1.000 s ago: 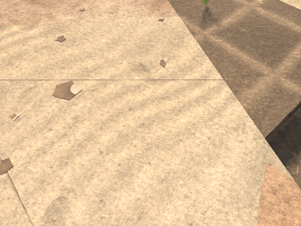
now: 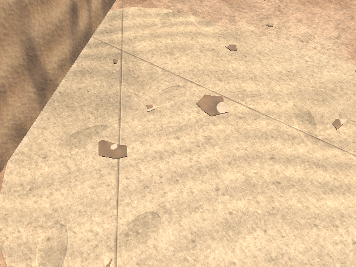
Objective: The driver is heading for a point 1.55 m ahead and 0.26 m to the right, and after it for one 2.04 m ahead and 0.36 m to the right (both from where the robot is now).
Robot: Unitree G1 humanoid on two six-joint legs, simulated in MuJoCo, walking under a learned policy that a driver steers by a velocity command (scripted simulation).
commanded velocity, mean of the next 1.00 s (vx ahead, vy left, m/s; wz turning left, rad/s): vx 0.12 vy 0.00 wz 0.05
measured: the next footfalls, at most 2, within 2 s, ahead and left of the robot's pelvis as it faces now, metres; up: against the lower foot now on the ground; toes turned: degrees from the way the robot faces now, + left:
right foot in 0.34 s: +0.10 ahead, -0.13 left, +0.00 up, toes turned -1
left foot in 0.68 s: +0.18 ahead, +0.11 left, +0.00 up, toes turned +0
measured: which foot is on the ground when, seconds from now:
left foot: down 0.00-0.34, up 0.36-0.66, down 0.68-1.00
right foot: up 0.00-0.32, down 0.34-1.00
